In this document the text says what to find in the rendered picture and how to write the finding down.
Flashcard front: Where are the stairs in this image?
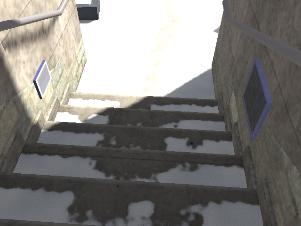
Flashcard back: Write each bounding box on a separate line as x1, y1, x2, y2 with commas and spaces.
0, 91, 263, 226

